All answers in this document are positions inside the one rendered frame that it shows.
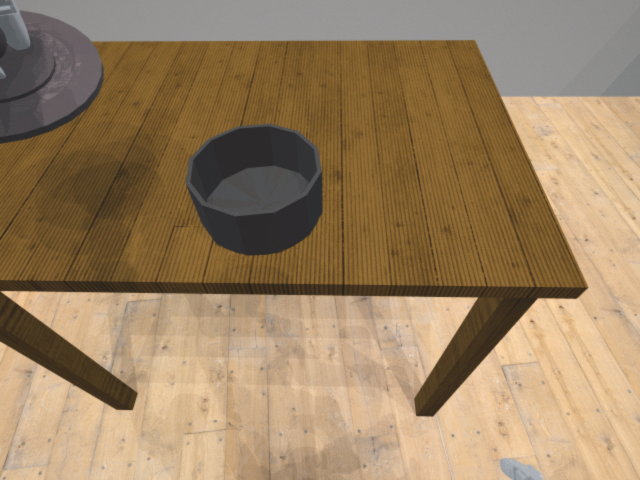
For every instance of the lid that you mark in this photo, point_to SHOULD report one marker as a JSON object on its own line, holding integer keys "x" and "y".
{"x": 50, "y": 83}

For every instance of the left robot hand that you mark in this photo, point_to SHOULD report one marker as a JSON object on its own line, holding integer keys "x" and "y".
{"x": 13, "y": 27}

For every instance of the pot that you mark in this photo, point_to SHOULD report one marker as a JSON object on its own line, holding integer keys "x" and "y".
{"x": 257, "y": 189}

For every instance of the table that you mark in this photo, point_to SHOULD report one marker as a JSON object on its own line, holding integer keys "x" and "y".
{"x": 427, "y": 191}

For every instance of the right robot hand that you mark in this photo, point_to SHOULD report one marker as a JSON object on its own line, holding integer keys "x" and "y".
{"x": 519, "y": 471}

